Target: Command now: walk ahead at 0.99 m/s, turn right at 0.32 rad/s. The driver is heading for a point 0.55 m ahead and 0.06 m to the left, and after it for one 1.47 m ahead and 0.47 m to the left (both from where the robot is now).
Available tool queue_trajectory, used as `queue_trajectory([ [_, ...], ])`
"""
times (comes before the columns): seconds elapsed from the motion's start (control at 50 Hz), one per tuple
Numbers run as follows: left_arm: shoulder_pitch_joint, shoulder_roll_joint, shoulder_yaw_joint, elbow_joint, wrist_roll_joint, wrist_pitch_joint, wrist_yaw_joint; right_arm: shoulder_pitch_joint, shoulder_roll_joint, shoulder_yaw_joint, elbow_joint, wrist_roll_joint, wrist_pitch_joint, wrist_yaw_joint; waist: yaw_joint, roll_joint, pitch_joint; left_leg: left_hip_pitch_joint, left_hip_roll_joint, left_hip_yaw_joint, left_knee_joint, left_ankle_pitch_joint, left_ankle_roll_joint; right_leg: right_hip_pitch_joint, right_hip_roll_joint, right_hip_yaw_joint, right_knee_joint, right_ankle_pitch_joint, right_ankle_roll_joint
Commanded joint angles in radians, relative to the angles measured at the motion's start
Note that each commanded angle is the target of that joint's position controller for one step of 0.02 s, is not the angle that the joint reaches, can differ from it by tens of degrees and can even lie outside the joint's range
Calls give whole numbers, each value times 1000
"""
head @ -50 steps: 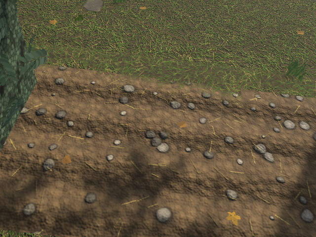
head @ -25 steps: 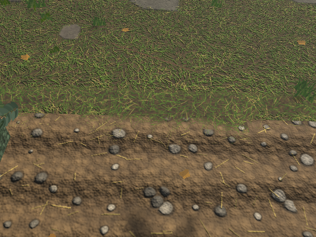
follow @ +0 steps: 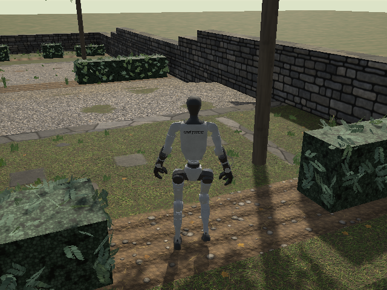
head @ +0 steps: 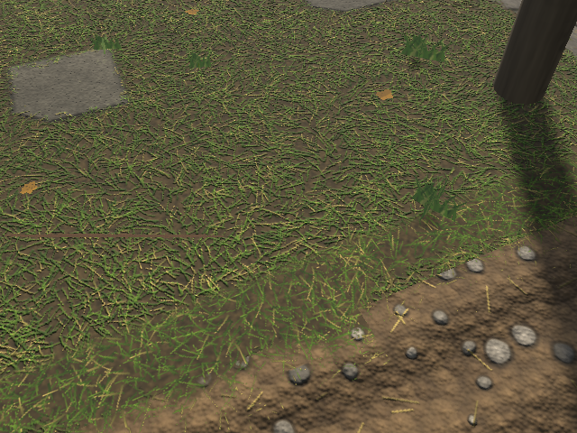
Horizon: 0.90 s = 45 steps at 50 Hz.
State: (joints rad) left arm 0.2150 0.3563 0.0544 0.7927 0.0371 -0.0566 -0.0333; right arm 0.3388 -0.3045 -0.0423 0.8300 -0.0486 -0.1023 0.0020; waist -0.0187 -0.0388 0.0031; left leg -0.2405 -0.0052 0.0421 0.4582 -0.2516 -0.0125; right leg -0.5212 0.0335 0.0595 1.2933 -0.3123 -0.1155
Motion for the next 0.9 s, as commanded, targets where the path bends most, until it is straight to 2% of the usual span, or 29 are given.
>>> queue_trajectory([
  [0.02, -88, -37, -34, -148, 14, 4, -22, 73, -58, -6, 8, 22, -34, 7, 29, 131, 32, 159, 276, -342, -296, 12, 184, -307, -78, 95, -72, 8, 15],
  [0.06, -185, -11, -42, -203, 13, 4, -29, 44, -80, -9, 8, 24, -38, 5, 45, 111, 99, 82, 249, -208, -383, 76, 176, -295, -89, 62, -248, 110, 33],
  [0.08, -209, -10, -48, -209, 10, 4, -38, 29, -82, -8, 9, 28, -38, 7, 48, 91, 100, 38, 196, -118, -418, 106, 159, -217, -81, 5, -351, 198, 38],
  [0.12, -266, -27, -65, -230, 1, -1, -56, 62, -112, -13, 27, 40, -42, 13, 37, 92, 134, -41, 203, -47, -517, 249, 155, -17, -77, -99, -545, 313, 18],
  [0.16, -279, -18, -64, -217, -2, 0, -49, 115, -138, -14, 54, 46, -40, 19, 23, 77, 108, 85, 191, 11, -490, 530, 152, 44, -40, -160, -595, 341, -8],
  [0.18, -255, -19, -66, -215, 6, -10, -42, 134, -170, -18, 68, 38, -37, 18, 42, 119, 103, 158, 211, 24, -379, 839, 141, 77, -16, -165, -644, 298, -21],
  [0.2, -176, 0, -59, -187, 22, -20, -32, 153, -192, -24, 84, 36, -29, 10, 81, 138, 42, 222, 210, 40, -223, 1066, 119, 169, 33, -181, -672, 258, -29],
  [0.22, 7, 22, -44, -123, 35, -30, -18, 161, -199, -23, 98, 40, -16, 0, 160, 143, -55, 205, 195, 38, 15, 1117, 89, 380, 54, -155, -733, 294, -38],
  [0.24, 160, 67, -24, -69, 47, -36, 0, 162, -191, -19, 94, 52, -9, -7, 229, 144, -139, 95, 149, 33, 276, 951, 65, 597, -13, -98, -773, 387, -37],
  [0.26, 234, 162, -4, -50, 61, -41, 18, 223, -63, 5, 65, 45, -3, -5, 177, -54, -279, -111, 39, 23, 663, 70, 56, 838, -306, 161, -684, 669, -40],
  [0.28, 249, 221, 20, -74, 43, -33, 18, 403, -20, 12, 66, 107, 10, -24, 113, -213, -554, -305, -76, -116, 1058, -353, 50, 1046, -588, 586, -716, 1044, -168],
  [0.3, 185, 165, 24, -84, -6, -21, 19, 299, -102, -12, 65, 76, 21, -36, 108, -27, -518, -297, -5, -165, 1049, -216, 57, 893, -498, 442, -734, 1114, -160],
  [0.32, 94, 74, -1, -80, -17, -29, 19, 197, -83, -9, 41, 71, 21, -29, 76, -35, -320, -350, 28, -127, 967, -168, 49, 732, -448, 291, -767, 1074, -146],
  [0.34, 61, 16, -14, -64, -12, -35, 21, 144, -60, -7, 37, 55, 25, -24, 52, -12, -167, -382, 58, -105, 889, -149, 40, 593, -396, 195, -826, 1014, -104],
  [0.38, 44, -19, -23, -53, -20, -36, 37, 144, -35, -16, 45, 30, 68, -3, 3, -50, -76, -304, 70, -86, 820, -126, 21, 405, -349, 56, -920, 982, -67],
  [0.44, 21, -10, -12, -48, -29, -48, 44, 111, 15, -20, 14, 28, 104, 10, -46, -41, -76, -292, 64, -49, 745, -60, 19, 338, -335, -67, -974, 970, -72],
  [0.52, -48, -38, -16, -50, -36, -45, 60, -25, 47, -8, -61, 24, 108, 31, -53, -83, -26, -226, 59, 26, 402, 240, 44, 264, -247, -269, -990, 797, -33],
  [0.6, -12, 12, 8, -46, -44, -33, 68, -60, 14, -16, -95, 9, 119, 54, -36, -50, -38, -140, 27, 80, 241, 272, 88, 354, -301, -301, -876, 776, -1],
  [0.66, 11, 43, 26, -54, -50, 2, 70, 2, -29, -39, -108, 0, 118, 42, -52, -29, -56, -62, -43, 108, 175, 106, 148, 395, -325, -313, -599, 845, 33],
  [0.68, 5, 46, 28, -61, -51, 18, 65, 98, -43, -50, -85, -4, 105, 28, -99, 26, -94, 50, -60, 81, 81, 158, 182, 347, -298, -324, -387, 740, 66],
  [0.7, 57, 28, 25, -76, -36, 27, 56, 92, -144, -75, -94, 6, 94, 9, -73, 205, -78, 151, 97, -176, 34, 709, 235, 163, -177, -331, -115, 135, 126],
  [0.72, 133, -17, 16, -120, -18, 52, 48, 75, -252, -101, -119, 39, 109, 8, 3, 292, -143, 272, 317, -600, 56, 1222, 431, -79, 25, -203, 182, -443, 188],
  [0.74, 167, -32, -3, -129, 2, 66, 58, 54, -278, -117, -166, 69, 120, 11, -16, 213, -297, 308, 375, -738, -84, 795, 501, -118, -17, -1, 188, -405, 197],
  [0.76, 81, 7, 2, -132, 0, 68, 62, -8, -206, -104, -179, 54, 136, 3, -21, 101, -188, 204, 333, -703, -147, 353, 468, -146, -41, 22, 137, -324, 187],
  [0.78, -10, 18, 8, -143, -4, 64, 68, -68, -143, -83, -176, 43, 149, -5, 1, 42, -43, 64, 255, -602, -192, 156, 392, -150, -69, 26, 22, -224, 176],
  [0.8, -36, 24, 11, -152, 1, 66, 73, -105, -112, -73, -178, 45, 152, -7, 23, 52, -7, -2, 191, -529, -198, 133, 328, -109, -83, 22, -84, -164, 171],
  [0.82, -21, 21, 11, -142, 6, 78, 74, -123, -99, -71, -185, 44, 151, -8, 30, 70, -15, -44, 145, -467, -190, 161, 288, -48, -80, 9, -135, -121, 170],
  [0.86, -9, -12, 3, -136, 2, 98, 71, -108, -118, -80, -185, 38, 145, 2, 27, 52, -70, -43, 106, -440, -162, 249, 252, 10, -51, 1, -195, -96, 170],
  [0.9, -30, -29, -2, -147, -8, 102, 69, -94, -147, -93, -185, 36, 144, 6, 12, 58, -94, -17, 92, -469, -161, 177, 232, 8, -37, 16, -273, -86, 172],
])
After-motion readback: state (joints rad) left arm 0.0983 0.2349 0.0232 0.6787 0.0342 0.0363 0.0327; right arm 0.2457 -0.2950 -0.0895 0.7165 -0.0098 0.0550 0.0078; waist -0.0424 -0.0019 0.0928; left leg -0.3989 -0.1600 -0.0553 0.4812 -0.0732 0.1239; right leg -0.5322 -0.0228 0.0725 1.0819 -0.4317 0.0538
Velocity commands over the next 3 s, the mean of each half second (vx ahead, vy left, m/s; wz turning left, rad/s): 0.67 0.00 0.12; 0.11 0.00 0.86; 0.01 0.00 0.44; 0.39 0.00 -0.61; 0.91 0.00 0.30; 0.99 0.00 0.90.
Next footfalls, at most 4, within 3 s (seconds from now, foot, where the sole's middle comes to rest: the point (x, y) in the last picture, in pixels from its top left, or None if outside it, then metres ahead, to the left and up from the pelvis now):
0.26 right None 0.44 -0.11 -0.77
0.70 left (266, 376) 0.61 0.07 -0.77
1.18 right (336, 357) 0.66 -0.10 -0.77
1.58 left None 0.47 0.01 -0.77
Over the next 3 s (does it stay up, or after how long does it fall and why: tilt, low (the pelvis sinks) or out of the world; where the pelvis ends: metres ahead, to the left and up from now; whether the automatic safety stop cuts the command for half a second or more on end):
stays up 1.44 0.19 -0.02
